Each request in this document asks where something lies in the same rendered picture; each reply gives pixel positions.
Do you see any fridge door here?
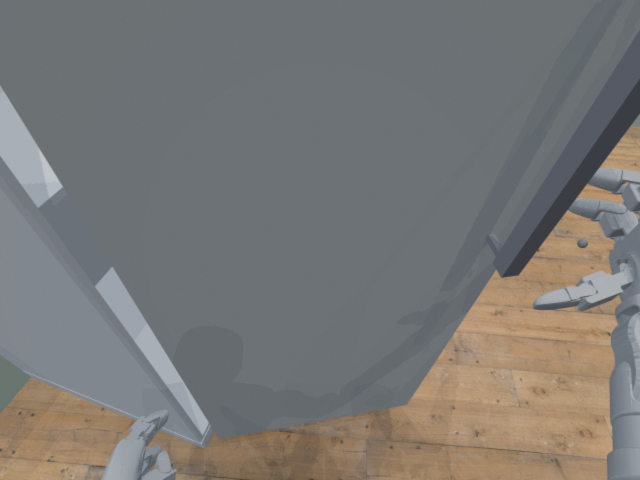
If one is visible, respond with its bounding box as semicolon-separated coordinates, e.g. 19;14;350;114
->
0;0;640;439

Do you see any right robot forearm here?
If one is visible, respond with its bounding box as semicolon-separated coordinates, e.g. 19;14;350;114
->
607;294;640;480

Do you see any left robot hand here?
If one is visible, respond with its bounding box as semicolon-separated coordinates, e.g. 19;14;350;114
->
101;409;177;480

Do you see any right robot hand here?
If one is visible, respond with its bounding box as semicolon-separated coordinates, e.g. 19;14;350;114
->
533;168;640;311

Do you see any handle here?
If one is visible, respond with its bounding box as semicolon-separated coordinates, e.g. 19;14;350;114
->
486;30;640;278

